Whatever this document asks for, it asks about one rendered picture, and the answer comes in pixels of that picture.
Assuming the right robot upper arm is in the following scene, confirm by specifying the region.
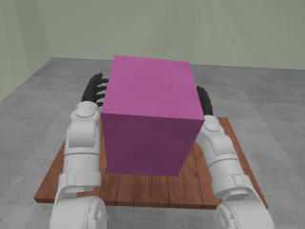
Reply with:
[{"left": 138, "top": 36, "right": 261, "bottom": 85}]
[{"left": 215, "top": 199, "right": 275, "bottom": 229}]

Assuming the carton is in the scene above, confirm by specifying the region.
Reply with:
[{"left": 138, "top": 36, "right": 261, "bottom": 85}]
[{"left": 101, "top": 54, "right": 205, "bottom": 177}]

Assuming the robot left forearm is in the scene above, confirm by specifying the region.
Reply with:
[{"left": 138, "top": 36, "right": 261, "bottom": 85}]
[{"left": 49, "top": 101, "right": 101, "bottom": 229}]

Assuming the left robot upper arm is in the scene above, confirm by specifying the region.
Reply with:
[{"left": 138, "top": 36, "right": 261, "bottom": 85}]
[{"left": 50, "top": 196, "right": 107, "bottom": 229}]

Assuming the robot right forearm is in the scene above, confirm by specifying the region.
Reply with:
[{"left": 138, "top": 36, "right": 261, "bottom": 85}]
[{"left": 195, "top": 114, "right": 275, "bottom": 229}]

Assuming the table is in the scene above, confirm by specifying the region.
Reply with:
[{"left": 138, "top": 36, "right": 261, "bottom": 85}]
[{"left": 34, "top": 113, "right": 268, "bottom": 210}]

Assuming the right robot hand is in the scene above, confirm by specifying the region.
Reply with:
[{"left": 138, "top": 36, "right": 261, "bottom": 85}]
[{"left": 196, "top": 86, "right": 214, "bottom": 116}]

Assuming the left robot hand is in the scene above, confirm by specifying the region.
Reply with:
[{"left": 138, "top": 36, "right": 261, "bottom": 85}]
[{"left": 81, "top": 73, "right": 109, "bottom": 107}]

